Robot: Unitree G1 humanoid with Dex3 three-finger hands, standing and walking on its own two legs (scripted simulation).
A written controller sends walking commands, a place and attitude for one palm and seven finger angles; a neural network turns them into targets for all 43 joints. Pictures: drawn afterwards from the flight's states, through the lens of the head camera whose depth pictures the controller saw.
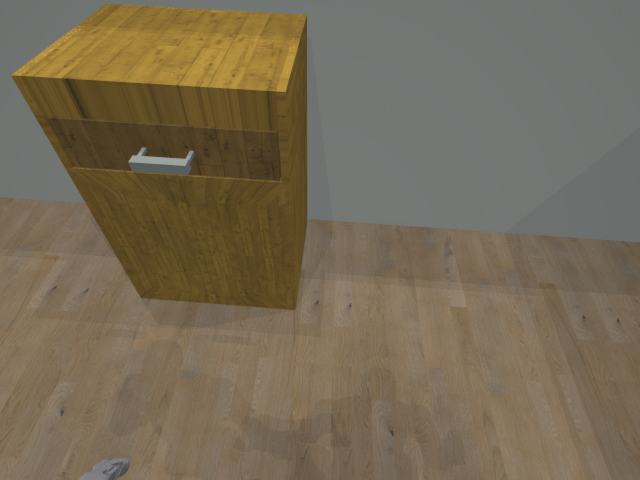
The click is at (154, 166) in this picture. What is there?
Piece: drawer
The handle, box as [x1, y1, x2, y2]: [128, 147, 194, 174]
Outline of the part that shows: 128,161 131,169 136,171 187,174 190,169 189,163 194,153 193,151 189,151 185,159 151,157 144,155 146,149 142,147 137,155 132,155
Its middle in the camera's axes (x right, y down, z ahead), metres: -0.37 -0.19 +0.91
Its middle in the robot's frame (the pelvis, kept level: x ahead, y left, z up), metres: +0.78 +0.41 -0.08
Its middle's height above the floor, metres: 0.68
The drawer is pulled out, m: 0.00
